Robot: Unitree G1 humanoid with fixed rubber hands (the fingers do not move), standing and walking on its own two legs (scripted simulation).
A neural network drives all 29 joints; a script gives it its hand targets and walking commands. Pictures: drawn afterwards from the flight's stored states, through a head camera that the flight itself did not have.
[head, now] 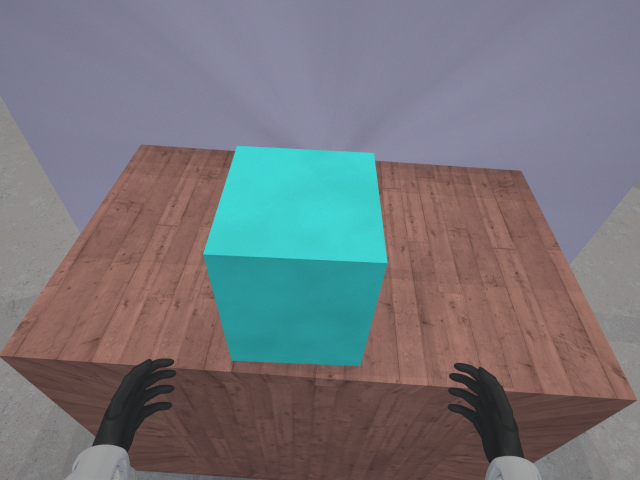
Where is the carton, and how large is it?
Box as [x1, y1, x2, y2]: [203, 146, 386, 365]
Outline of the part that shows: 237,146 203,253 231,359 250,361 360,365 386,266 385,246 373,153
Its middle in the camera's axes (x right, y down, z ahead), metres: -0.03 +0.03 +0.58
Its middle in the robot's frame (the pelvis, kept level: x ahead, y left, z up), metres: +0.41 +0.08 +0.03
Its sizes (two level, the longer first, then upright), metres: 0.210 0.200 0.250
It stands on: a pedestal, 0.69 m high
